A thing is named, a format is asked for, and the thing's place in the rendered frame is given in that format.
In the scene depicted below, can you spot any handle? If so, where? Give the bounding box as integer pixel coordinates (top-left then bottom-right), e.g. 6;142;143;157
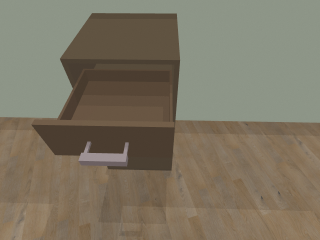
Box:
78;141;129;167

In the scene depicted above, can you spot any cabinet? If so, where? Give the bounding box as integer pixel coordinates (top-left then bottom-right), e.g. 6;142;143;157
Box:
60;13;180;171

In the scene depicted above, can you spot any drawer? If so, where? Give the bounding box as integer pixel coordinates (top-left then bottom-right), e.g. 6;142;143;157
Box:
31;69;175;158

